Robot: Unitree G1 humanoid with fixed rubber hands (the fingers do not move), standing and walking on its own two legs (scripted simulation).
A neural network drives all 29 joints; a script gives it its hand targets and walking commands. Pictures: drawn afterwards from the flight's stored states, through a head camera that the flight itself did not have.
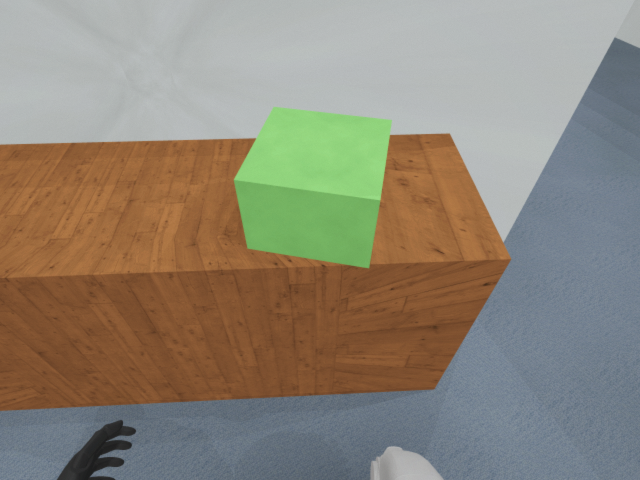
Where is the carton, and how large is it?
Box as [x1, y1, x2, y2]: [234, 107, 391, 267]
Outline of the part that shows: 273,107 234,178 247,247 265,251 368,267 380,199 391,120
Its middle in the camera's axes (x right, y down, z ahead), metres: +0.00 -0.10 +0.73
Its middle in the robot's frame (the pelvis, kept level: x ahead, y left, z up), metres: +0.62 +0.00 +0.00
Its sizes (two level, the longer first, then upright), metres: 0.230 0.227 0.166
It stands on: a pedestal, 0.63 m high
